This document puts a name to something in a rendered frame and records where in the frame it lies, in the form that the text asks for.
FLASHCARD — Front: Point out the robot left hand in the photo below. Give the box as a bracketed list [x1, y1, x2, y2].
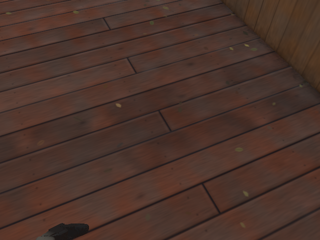
[36, 223, 89, 240]

